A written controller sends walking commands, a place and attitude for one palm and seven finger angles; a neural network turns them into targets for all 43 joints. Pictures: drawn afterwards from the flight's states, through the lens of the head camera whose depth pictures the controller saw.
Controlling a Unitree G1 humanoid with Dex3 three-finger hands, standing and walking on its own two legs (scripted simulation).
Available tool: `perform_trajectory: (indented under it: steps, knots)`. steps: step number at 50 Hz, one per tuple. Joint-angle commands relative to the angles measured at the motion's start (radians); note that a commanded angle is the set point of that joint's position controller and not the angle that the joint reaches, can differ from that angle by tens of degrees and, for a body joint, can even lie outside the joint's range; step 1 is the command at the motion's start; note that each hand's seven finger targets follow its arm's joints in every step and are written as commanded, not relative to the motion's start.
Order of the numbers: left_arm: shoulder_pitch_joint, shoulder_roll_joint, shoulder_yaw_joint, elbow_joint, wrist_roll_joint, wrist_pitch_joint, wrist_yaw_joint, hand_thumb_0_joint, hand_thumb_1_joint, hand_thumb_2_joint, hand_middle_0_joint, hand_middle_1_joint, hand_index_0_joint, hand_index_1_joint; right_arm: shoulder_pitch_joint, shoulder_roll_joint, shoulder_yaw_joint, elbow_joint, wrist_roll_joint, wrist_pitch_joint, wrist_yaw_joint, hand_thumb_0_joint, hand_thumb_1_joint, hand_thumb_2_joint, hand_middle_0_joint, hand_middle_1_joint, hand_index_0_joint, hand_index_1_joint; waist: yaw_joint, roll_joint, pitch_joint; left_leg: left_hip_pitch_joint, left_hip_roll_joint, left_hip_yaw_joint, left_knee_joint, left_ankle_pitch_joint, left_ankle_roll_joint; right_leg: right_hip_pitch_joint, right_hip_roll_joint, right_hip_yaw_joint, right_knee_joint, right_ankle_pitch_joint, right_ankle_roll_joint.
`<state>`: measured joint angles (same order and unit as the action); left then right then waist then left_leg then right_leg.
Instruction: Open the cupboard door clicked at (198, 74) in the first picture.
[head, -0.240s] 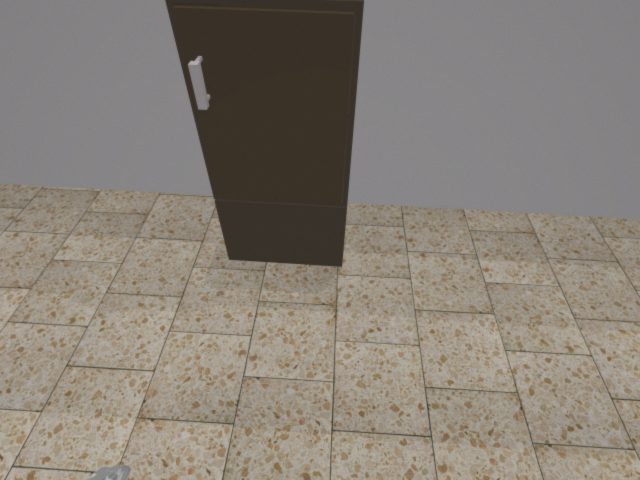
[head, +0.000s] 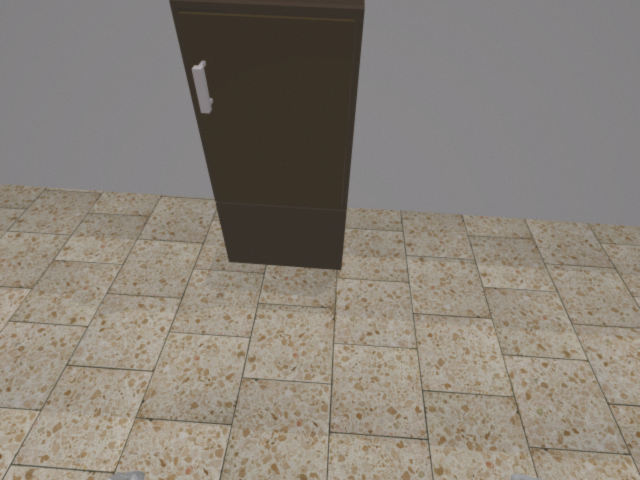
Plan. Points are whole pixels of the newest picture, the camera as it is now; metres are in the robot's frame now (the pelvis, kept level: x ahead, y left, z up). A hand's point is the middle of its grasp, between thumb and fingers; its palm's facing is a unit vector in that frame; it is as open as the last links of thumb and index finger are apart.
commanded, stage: stand and wait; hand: left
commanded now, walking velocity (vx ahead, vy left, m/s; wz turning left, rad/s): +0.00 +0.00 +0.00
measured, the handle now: (204, 86) +1.04 +0.38 +0.01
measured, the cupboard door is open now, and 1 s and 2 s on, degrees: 0 0 0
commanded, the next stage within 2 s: look at it before walking up in 0.60 s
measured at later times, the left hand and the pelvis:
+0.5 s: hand out of the picture +0.05 +0.24 -0.15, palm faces -0.02 -0.94 -0.34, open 7.4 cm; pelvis -0.01 -0.01 +0.00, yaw +0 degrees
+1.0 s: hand out of the picture +0.07 +0.24 -0.15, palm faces -0.03 -0.94 -0.33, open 7.4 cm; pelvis -0.01 -0.01 +0.01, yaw +0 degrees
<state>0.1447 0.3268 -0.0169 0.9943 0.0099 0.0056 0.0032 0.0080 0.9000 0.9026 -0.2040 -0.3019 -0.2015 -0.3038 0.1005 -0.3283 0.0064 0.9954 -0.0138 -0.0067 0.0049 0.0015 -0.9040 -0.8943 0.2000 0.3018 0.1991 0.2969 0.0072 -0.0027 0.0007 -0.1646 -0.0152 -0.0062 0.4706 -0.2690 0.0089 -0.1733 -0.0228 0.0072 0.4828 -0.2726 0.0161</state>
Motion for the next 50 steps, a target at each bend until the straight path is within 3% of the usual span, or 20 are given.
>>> perform_trajectory:
  steps: [1,12,26,50]
  knots:
    - [-0.053,0.215,0.053,-0.06,0.001,-0.028,0.01,0.0,0.9,0.9,-0.2,-0.3,-0.2,-0.3,-0.051,-0.206,-0.052,-0.053,-0.001,-0.026,-0.017,0.0,-0.9,-0.9,0.2,0.3,0.2,0.3,-0.009,-0.003,-0.029,-0.007,0.112,-0.09,-0.094,0.193,0.033,0.0,-0.091,0.086,-0.094,0.179,-0.047]
    - [-0.042,0.214,0.052,-0.014,0.0,-0.029,0.008,0.0,0.9,0.9,-0.2,-0.3,-0.2,-0.3,-0.037,-0.211,-0.046,-0.002,0.003,-0.027,-0.017,0.0,-0.9,-0.9,0.2,0.3,0.2,0.3,-0.006,0.008,-0.033,-0.004,0.118,-0.1,-0.121,0.164,0.029,0.021,-0.093,0.097,-0.126,0.15,-0.047]
    - [-0.04,0.218,0.05,0.017,0.001,-0.028,0.008,0.0,0.9,0.9,-0.2,-0.3,-0.2,-0.3,-0.014,-0.214,-0.043,0.044,0.005,-0.024,-0.014,0.0,-0.9,-0.9,0.2,0.3,0.2,0.3,-0.006,-0.009,0.01,-0.027,0.121,-0.109,-0.155,0.092,0.024,0.0,-0.094,0.108,-0.167,0.05,-0.046]
    - [-0.043,0.218,0.051,0.023,0.001,-0.033,0.01,0.0,0.9,0.9,-0.2,-0.3,-0.2,-0.3,-0.028,-0.215,-0.041,0.05,0.007,-0.028,-0.017,0.0,-0.9,-0.9,0.2,0.3,0.2,0.3,-0.005,0.01,-0.03,0.025,0.131,-0.098,-0.148,0.208,0.02,0.036,-0.097,0.098,-0.154,0.203,-0.044]
